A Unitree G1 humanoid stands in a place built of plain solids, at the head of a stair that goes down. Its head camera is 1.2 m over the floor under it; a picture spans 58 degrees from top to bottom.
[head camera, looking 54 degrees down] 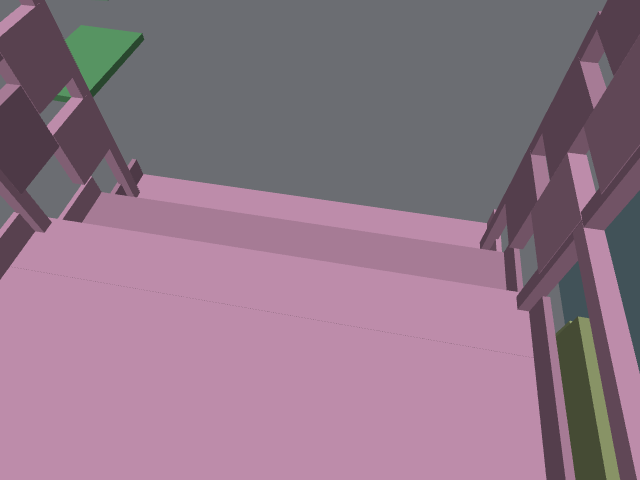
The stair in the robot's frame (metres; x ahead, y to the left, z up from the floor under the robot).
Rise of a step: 0.17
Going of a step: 0.28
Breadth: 1.70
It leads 11 degrees to the right of straight ahead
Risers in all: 3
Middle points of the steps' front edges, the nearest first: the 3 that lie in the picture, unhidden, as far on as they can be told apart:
0.82 0.16 0.00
1.09 0.11 -0.17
1.37 0.06 -0.34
